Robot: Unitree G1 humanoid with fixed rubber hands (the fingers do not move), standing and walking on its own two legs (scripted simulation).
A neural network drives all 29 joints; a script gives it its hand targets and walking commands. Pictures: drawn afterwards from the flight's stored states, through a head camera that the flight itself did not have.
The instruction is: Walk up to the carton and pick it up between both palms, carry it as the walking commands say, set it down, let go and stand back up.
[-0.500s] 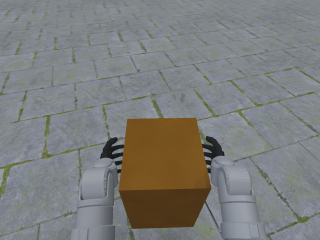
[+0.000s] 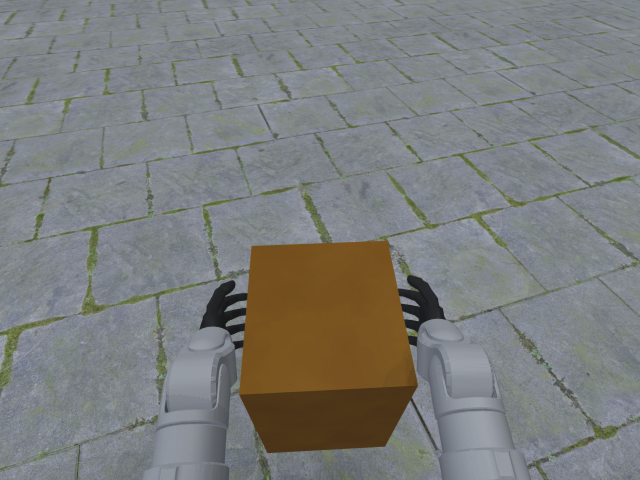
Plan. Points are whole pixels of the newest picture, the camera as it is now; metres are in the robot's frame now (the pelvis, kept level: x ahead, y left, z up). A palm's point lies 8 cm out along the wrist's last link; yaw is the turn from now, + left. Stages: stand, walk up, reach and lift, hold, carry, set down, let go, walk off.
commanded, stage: carry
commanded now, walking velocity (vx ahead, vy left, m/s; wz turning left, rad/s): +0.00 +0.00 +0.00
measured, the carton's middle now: (323, 354) +0.31 +0.00 -0.03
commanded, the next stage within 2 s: hold in 0.92 s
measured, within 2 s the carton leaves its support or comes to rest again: neither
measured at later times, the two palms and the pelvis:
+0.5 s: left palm (228, 339) +0.29 +0.13 +0.04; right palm (440, 334) +0.29 -0.14 +0.04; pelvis +0.00 -0.01 +0.00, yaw +0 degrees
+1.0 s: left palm (235, 341) +0.29 +0.12 +0.04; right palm (445, 334) +0.29 -0.15 +0.04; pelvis +0.01 -0.02 +0.00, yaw +1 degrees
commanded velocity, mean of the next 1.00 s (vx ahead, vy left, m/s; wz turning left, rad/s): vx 0.00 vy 0.00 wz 0.00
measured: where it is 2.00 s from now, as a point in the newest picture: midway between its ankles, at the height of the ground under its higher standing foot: outside the picture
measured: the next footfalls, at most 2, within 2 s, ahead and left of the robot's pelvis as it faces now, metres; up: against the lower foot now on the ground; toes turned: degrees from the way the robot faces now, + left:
none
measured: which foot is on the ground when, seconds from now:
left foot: down 0.00-1.00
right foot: down 0.00-1.00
